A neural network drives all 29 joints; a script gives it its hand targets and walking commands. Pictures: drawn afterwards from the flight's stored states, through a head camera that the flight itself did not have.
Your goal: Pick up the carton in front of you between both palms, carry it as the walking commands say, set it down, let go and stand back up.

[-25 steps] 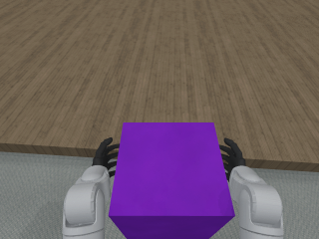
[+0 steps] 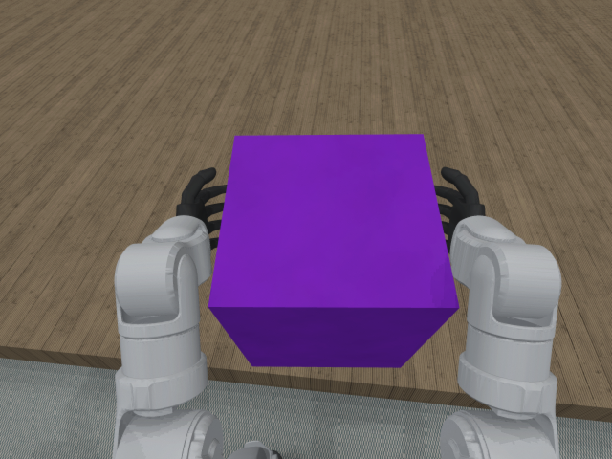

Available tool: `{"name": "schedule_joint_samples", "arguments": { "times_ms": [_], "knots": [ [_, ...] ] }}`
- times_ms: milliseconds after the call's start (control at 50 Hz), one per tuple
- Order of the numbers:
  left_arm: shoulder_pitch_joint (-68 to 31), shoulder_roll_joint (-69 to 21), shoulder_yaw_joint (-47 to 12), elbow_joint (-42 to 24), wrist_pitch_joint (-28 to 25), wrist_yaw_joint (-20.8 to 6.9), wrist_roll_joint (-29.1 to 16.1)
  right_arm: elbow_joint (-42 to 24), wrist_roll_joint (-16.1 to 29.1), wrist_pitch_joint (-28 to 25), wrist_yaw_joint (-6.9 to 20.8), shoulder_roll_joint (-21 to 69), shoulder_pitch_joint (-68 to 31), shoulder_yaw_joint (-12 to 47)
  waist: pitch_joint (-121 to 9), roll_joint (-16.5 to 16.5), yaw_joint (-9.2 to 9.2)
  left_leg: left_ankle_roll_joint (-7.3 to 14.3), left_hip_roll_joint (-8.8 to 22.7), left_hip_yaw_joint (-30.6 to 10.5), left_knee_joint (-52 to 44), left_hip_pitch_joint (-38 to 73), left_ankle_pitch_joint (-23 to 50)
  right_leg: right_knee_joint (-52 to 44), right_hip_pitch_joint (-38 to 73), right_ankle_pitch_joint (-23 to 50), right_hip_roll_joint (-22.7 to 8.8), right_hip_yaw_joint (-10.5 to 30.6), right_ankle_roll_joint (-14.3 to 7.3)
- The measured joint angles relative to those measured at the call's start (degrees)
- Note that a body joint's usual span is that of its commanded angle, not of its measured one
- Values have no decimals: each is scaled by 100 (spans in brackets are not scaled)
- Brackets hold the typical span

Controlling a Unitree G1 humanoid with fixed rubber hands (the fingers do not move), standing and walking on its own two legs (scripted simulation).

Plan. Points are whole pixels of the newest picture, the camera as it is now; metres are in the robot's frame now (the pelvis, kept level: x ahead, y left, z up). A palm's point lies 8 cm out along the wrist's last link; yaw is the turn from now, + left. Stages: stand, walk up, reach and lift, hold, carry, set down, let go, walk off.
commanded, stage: carry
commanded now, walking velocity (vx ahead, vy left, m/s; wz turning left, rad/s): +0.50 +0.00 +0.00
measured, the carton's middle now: (327, 264) +0.34 +0.00 +0.09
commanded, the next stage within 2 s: none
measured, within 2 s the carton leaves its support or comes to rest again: neither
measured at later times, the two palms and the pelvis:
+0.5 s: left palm (245, 85) +0.73 +0.15 +0.13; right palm (405, 86) +0.72 -0.15 +0.13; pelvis +0.34 +0.02 -0.01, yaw +2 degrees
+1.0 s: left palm out of the picture +1.10 +0.16 +0.31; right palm out of the picture +1.12 -0.14 +0.30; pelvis +0.73 -0.02 +0.11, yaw +1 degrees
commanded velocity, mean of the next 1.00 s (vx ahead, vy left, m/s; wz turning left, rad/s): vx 0.50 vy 0.00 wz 0.00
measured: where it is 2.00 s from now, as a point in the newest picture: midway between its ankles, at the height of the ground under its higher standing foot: (329, 183)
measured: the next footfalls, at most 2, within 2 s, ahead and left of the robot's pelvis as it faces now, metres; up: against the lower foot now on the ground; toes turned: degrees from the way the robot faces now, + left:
left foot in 0.08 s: +0.24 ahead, +0.10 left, +0.00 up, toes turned +8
right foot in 0.56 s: +0.63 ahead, -0.08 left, +0.12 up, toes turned -3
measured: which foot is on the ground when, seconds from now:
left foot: up 0.00-0.06, down 0.08-0.60, up 0.62-1.00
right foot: down 0.00-0.08, up 0.10-0.54, down 0.56-1.00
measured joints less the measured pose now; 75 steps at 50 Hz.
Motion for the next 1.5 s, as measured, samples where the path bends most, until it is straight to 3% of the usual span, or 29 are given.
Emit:
{"name": "schedule_joint_samples", "arguments": {
  "times_ms": [80,120,160,200,280,360,480,520,560,580,600,620,640,680,720,760,840,900,980,1040,1080,1140,1180,1260,1320,1400,1500],
  "knots": [
    [-785,295,78,854,217,16,-20,1010,112,125,-11,-279,-845,-102,9,-90,-97,213,-273,293,-767,559,42,854,242,-863,-116,107,201],
    [-1121,492,140,1293,228,15,-90,1531,112,31,-25,-303,-1189,-135,141,-288,-252,374,-388,375,-279,523,-229,2520,-338,-1047,-291,397,159],
    [-1332,583,233,1642,247,24,-130,1921,117,-10,-79,-298,-1399,-161,338,-292,-334,413,-409,371,-136,614,-601,4327,-1236,-899,-100,855,31],
    [-1483,566,328,1824,269,39,-94,2058,147,-20,-105,-293,-1465,-235,549,-250,-370,356,-432,350,-340,836,-688,5313,-2051,-575,-1,993,-96],
    [-1681,419,520,1712,178,82,24,1827,158,-140,-141,-196,-1496,-479,924,-207,-370,392,-488,320,-818,1324,-814,5474,-3303,-166,-69,1024,-166],
    [-1652,236,681,1276,-40,85,88,1364,101,-372,-146,-10,-1425,-662,1057,-181,-410,329,-506,210,-941,1730,-1172,5576,-4293,-268,-179,955,-177],
    [-1224,11,725,463,-160,82,93,745,138,-563,-145,178,-1097,-619,910,-157,-640,96,-482,-60,-1032,2697,-1990,7352,-5835,-1220,-262,819,-393],
    [-1144,-61,677,364,-166,80,142,658,202,-539,-144,132,-1025,-608,838,-112,-640,-75,-391,-124,-1400,3224,-2119,6608,-5991,-1117,-269,642,-440],
    [-1101,-86,581,442,-177,78,179,659,246,-483,-145,75,-965,-633,767,-73,-499,-41,-257,-108,-1529,3630,-2053,5129,-5595,-642,-106,361,-533],
    [-1094,-117,507,565,-215,78,200,662,270,-437,-144,15,-916,-664,803,-7,-329,-20,-123,-112,-1103,3647,-1944,4731,-5269,216,41,274,-576],
    [-1112,-142,436,692,-260,79,233,688,306,-402,-141,-56,-896,-698,863,70,-135,-6,2,-260,-124,3338,-1523,4673,-5036,550,141,188,-611],
    [-1160,-133,385,814,-287,79,259,756,325,-393,-130,-106,-916,-729,909,30,17,-26,-132,-649,1261,2781,-1312,4585,-4787,179,218,200,-834],
    [-1184,-103,361,897,-313,84,254,863,321,-398,-112,-152,-990,-727,1011,2,161,2,-378,-1030,2615,2246,-1265,4524,-4586,-99,272,231,-908],
    [-1094,-29,308,937,-346,139,145,973,239,-385,-93,-126,-1063,-717,1169,19,377,72,-724,-1432,4509,1332,-1319,4134,-4084,-183,372,256,-724],
    [-1025,22,330,918,-347,179,-6,889,93,-338,-87,19,-1045,-772,1243,-44,524,139,-796,-1418,5259,532,-1471,3503,-3514,-61,420,293,-538],
    [-1051,56,369,930,-380,193,-124,745,-34,-316,-78,127,-1021,-808,1268,-161,637,203,-735,-1222,5448,-198,-1696,2849,-2932,-15,431,345,-580],
    [-1180,149,449,995,-472,195,-275,634,-217,-376,-46,227,-1071,-792,1126,-296,729,150,-509,-668,3830,-958,-1648,1613,-1803,82,357,511,-531],
    [-1421,253,535,1152,-438,195,-340,735,-288,-348,-38,175,-1250,-729,821,-237,678,195,-501,-388,1965,-947,-772,963,-1125,53,316,644,-467],
    [-1829,399,550,1631,-283,173,-313,1089,-268,-169,-35,-49,-1511,-640,329,-114,435,295,-645,-27,-211,-261,463,693,-343,-336,328,735,-342],
    [-2042,547,515,2013,-25,116,-229,1599,-174,37,-39,-234,-1769,-550,23,-7,155,418,-734,216,-1170,735,678,1660,-140,-771,369,771,-229],
    [-2214,684,476,2280,114,74,-209,1952,-107,121,-81,-329,-1974,-480,-38,-148,-113,623,-850,271,-709,804,-228,3221,-655,-914,273,947,-131],
    [-2260,696,534,2498,395,73,-141,2405,78,324,-129,-471,-2131,-393,-8,-54,-409,612,-840,272,-629,1037,-471,5038,-1747,-637,335,1172,-135],
    [-2289,628,627,2542,562,74,-25,2554,198,429,-167,-520,-2163,-393,54,-11,-527,593,-830,253,-881,1308,-516,5220,-2353,-299,219,1162,-131],
    [-2289,477,893,2637,610,73,216,2829,211,349,-188,-448,-2166,-489,127,-5,-657,531,-780,185,-1396,1833,-610,4514,-3178,48,-67,1097,-28],
    [-2098,356,1023,2795,428,60,347,3044,110,116,-186,-288,-1975,-615,95,-33,-640,434,-710,101,-1785,2265,-696,3583,-3434,404,-207,999,74],
    [-1554,206,939,2833,78,20,409,3073,-81,-251,-109,-47,-1441,-703,47,-109,-435,249,-601,21,-2192,2892,-919,2222,-3350,1096,-251,760,122],
    [-546,14,593,2216,-312,7,272,2360,-276,-579,-34,283,-476,-598,68,-153,-97,-11,-492,-23,-2152,3580,-1568,772,-2712,1833,-90,313,90]
  ]
}}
